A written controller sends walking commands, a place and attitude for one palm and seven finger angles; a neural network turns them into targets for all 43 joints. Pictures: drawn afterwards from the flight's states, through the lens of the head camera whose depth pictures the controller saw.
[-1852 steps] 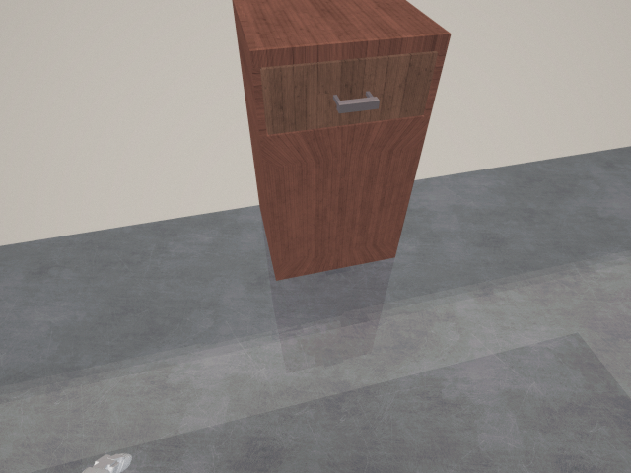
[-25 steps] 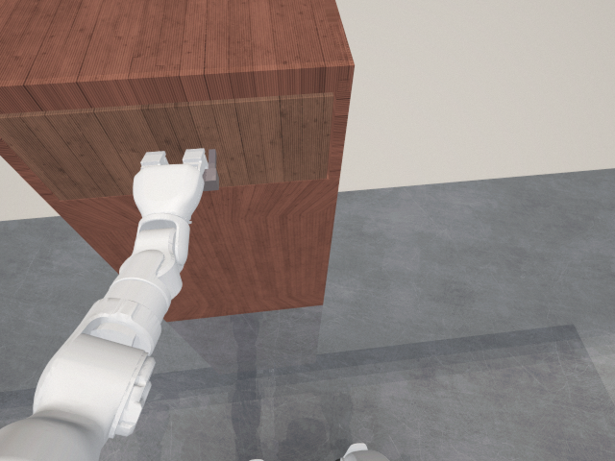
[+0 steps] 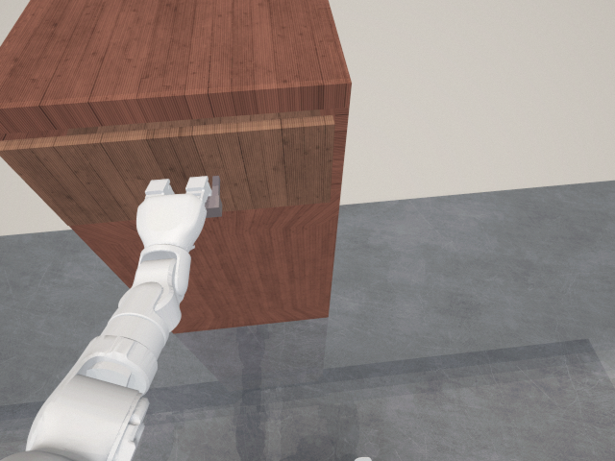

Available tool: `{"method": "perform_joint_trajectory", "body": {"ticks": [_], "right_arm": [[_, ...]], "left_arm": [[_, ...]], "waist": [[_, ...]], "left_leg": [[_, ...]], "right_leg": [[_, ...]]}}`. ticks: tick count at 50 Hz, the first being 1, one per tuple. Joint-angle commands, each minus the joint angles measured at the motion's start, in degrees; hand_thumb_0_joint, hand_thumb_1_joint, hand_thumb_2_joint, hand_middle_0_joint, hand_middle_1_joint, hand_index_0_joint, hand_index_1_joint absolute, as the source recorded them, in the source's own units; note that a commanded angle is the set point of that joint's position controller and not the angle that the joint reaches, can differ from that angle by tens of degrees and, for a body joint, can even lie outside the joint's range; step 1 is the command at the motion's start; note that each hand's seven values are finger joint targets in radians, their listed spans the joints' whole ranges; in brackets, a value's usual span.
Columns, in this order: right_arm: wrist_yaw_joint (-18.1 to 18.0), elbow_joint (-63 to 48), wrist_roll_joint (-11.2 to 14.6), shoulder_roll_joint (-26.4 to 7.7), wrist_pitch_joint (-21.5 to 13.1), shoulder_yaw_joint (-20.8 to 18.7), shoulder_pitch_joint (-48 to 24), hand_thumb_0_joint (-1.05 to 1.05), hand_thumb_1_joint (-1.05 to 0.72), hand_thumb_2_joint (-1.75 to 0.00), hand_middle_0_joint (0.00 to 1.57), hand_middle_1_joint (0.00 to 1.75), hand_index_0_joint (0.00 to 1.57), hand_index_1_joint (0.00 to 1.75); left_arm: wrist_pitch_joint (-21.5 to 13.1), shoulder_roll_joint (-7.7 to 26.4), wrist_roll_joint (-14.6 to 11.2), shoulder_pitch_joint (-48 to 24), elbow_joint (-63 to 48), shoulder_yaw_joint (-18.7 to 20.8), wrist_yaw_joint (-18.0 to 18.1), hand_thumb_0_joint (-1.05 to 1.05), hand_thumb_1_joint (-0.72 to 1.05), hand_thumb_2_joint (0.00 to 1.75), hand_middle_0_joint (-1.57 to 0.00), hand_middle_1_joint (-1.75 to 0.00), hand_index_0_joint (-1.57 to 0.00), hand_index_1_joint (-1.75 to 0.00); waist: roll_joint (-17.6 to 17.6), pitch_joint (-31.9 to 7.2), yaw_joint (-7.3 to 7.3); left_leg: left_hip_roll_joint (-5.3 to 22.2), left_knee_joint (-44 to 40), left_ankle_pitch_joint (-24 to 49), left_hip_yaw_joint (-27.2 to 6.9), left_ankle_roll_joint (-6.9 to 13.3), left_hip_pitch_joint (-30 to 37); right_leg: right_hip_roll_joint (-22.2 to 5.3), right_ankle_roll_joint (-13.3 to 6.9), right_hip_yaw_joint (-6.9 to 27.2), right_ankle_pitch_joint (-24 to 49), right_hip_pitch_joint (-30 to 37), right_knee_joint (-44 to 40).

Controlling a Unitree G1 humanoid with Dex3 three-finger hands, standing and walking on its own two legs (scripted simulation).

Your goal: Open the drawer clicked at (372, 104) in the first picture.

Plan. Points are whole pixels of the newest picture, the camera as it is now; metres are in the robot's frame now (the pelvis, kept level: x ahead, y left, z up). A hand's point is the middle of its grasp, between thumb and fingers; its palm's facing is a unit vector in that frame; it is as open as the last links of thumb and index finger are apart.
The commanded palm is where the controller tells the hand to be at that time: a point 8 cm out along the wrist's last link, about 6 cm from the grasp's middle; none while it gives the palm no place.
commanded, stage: pull the drawer open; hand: left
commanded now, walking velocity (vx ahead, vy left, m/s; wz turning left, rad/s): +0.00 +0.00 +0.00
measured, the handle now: (185, 197) +0.49 +0.19 +0.02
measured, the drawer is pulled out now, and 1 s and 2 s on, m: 0.03 0.15 0.27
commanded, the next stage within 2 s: none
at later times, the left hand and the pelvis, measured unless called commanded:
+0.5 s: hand (182, 272) +0.37 +0.18 +0.00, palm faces -0.01 -0.03 -1.00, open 6.0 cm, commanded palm +0.33 +0.18 +0.04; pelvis -0.01 -0.01 +0.01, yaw +1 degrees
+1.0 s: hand (179, 315) +0.31 +0.17 +0.00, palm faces +0.01 -0.07 -1.00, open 6.0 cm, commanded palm +0.26 +0.18 +0.04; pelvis -0.01 -0.01 +0.01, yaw +0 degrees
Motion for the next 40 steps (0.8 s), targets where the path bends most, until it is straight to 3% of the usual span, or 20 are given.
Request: {"method": "perform_joint_trajectory", "body": {"ticks": [1,4,7,9,13,15,17,18,21,22,25,29,35,37,40], "right_arm": [[-0.6,-5.5,0.4,-7.5,-1.3,-2.4,1.3,0.00,-0.90,-0.90,0.20,0.30,0.20,0.30],[-0.6,-5.9,0.5,-7.4,-1.2,-2.4,0.3,0.00,-0.90,-0.90,0.20,0.30,0.20,0.30],[-0.5,-6.3,0.4,-6.9,-1.1,-2.2,-1.2,0.00,-0.90,-0.90,0.20,0.30,0.20,0.30],[-0.6,-6.5,0.5,-7.1,-0.9,-2.2,-1.7,0.00,-0.90,-0.90,0.20,0.30,0.20,0.30],[-0.9,-7.0,0.7,-6.8,-0.8,-1.7,-3.8,0.00,-0.90,-0.90,0.20,0.30,0.20,0.30],[-1.2,-7.3,0.7,-6.6,-0.8,-1.5,-4.1,0.00,-0.90,-0.90,0.20,0.30,0.20,0.30],[-1.2,-7.8,0.8,-6.4,-0.8,-1.3,-4.9,0.00,-0.90,-0.90,0.20,0.30,0.20,0.30],[-1.3,-7.9,0.7,-6.6,-0.7,-1.3,-5.2,0.00,-0.90,-0.90,0.20,0.30,0.20,0.30],[-1.4,-8.3,0.7,-6.1,-0.8,-1.2,-6.1,0.00,-0.90,-0.90,0.20,0.30,0.20,0.30],[-1.4,-8.3,0.8,-6.2,-0.8,-1.2,-6.1,0.00,-0.90,-0.90,0.20,0.30,0.20,0.30],[-1.5,-9.0,0.7,-6.2,-0.8,-1.1,-7.1,0.00,-0.90,-0.90,0.20,0.30,0.20,0.30],[-1.4,-9.3,1.0,-6.2,-0.9,-1.0,-7.9,0.00,-0.90,-0.90,0.20,0.30,0.20,0.30],[-1.5,-10.1,0.9,-6.0,-1.2,-0.8,-9.8,0.00,-0.90,-0.90,0.20,0.30,0.20,0.30],[-1.4,-10.4,1.1,-5.8,-1.4,-0.7,-10.3,0.00,-0.90,-0.90,0.20,0.30,0.20,0.30],[-1.5,-10.8,1.1,-5.9,-1.6,-0.4,-11.7,0.00,-0.90,-0.90,0.20,0.30,0.20,0.30]], "left_arm": [[0.5,6.5,-0.3,-11.2,-9.0,1.3,1.8,0.00,0.90,0.90,-0.40,-1.35,-0.40,-1.35],[1.1,6.3,0.0,-10.5,-10.7,1.3,2.2,0.00,0.90,0.90,-0.40,-1.35,-0.40,-1.35],[1.8,3.9,-0.1,-7.9,-12.3,-0.4,2.4,0.00,0.90,0.90,-0.40,-1.35,-0.40,-1.35],[2.0,5.1,-0.3,-7.9,-13.7,0.5,2.4,0.00,0.90,0.90,-0.40,-1.35,-0.40,-1.35],[2.6,4.1,-0.1,-8.3,-13.8,-0.8,2.3,0.00,0.90,0.90,-0.40,-1.35,-0.40,-1.35],[2.8,5.7,0.4,-6.7,-13.7,0.5,2.5,0.00,0.90,0.90,-0.40,-1.35,-0.40,-1.35],[3.2,3.9,0.1,-5.5,-14.4,-0.8,2.3,0.00,0.90,0.90,-0.40,-1.35,-0.40,-1.35],[3.0,5.4,0.2,-6.2,-15.5,0.3,2.1,0.00,0.90,0.90,-0.40,-1.35,-0.40,-1.35],[3.2,2.2,0.2,-3.8,-16.1,-2.4,2.0,0.00,0.90,0.90,-0.40,-1.35,-0.40,-1.35],[3.1,3.7,0.3,-3.0,-16.6,-1.0,2.0,0.00,0.90,0.90,-0.40,-1.35,-0.40,-1.35],[3.2,4.2,0.1,-0.2,-18.7,-0.4,1.9,0.00,0.90,0.90,-0.40,-1.35,-0.40,-1.35],[3.7,1.3,-0.2,2.7,-20.3,-2.7,1.5,0.00,0.90,0.90,-0.40,-1.35,-0.40,-1.35],[4.3,3.6,-0.7,10.5,-25.7,-0.3,1.5,0.00,0.90,0.90,-0.40,-1.35,-0.40,-1.35],[4.5,1.8,-1.1,13.4,-27.8,-1.6,1.4,0.00,0.90,0.90,-0.40,-1.35,-0.40,-1.35],[4.6,3.7,-1.2,16.6,-29.4,0.2,1.3,0.00,0.90,0.90,-0.40,-1.35,-0.40,-1.35]], "waist": [[-4.9,-18.9,0.72],[-3.7,-18.6,1.32],[-3.4,-18.4,1.63],[-3.8,-18.7,1.66],[-4.3,-15.7,1.52],[-4.8,-15.9,2.41],[-4.8,-15.8,2.34],[-3.9,-16.4,2.69],[-4.1,-15.5,2.64],[-4.7,-15.5,3.05],[-4.3,-16.5,3.84],[-5.7,-14.5,3.50],[-5.9,-16.0,5.13],[-6.4,-15.3,5.15],[-6.7,-13.2,5.64]], "left_leg": [[-0.3,-2.7,30.4,-1.2,-0.8,8.7],[-0.2,-3.1,31.1,-1.6,-0.9,10.1],[-0.2,-3.2,32.2,-1.5,-1.1,11.8],[-0.3,-3.2,31.5,-1.5,-1.1,11.6],[-0.8,-4.1,27.0,-1.6,-1.0,10.5],[-0.9,-4.5,26.4,-1.6,-1.1,10.4],[-1.1,-4.6,25.7,-1.3,-1.1,10.3],[-1.1,-4.7,26.2,-1.5,-1.2,10.7],[-1.0,-4.7,26.0,-1.3,-1.3,11.2],[-1.0,-4.8,26.2,-1.4,-1.3,11.1],[-1.1,-4.9,26.2,-1.2,-1.3,11.3],[-0.8,-5.3,26.0,-1.6,-1.4,11.7],[-1.3,-5.6,26.7,-1.0,-1.4,11.7],[-1.3,-5.9,27.1,-1.1,-1.6,11.8],[-1.5,-6.4,25.0,-1.0,-1.6,11.0]], "right_leg": [[-0.9,-0.1,-0.2,28.9,18.6,-2.8],[-0.8,-0.4,-0.4,27.3,18.1,-2.9],[-0.8,-0.4,-0.7,27.5,18.1,-3.2],[-0.9,-0.4,-0.5,27.9,18.8,-3.2],[-1.0,-0.6,-0.5,24.9,18.5,-4.0],[-1.1,-0.6,-0.4,24.3,19.2,-3.7],[-1.2,-0.6,-0.3,24.7,19.8,-4.0],[-1.2,-0.8,-0.2,24.5,20.0,-4.0],[-1.2,-0.7,-0.4,24.1,19.3,-4.1],[-1.1,-0.8,-0.2,24.3,19.8,-4.0],[-1.2,-0.8,0.3,25.2,21.1,-4.0],[-1.1,-0.8,-0.1,23.8,20.1,-4.3],[-1.5,-0.7,1.4,29.1,24.3,-4.2],[-1.6,-0.6,1.2,29.8,24.5,-4.3],[-1.6,-0.6,1.7,28.8,24.8,-4.7]]}}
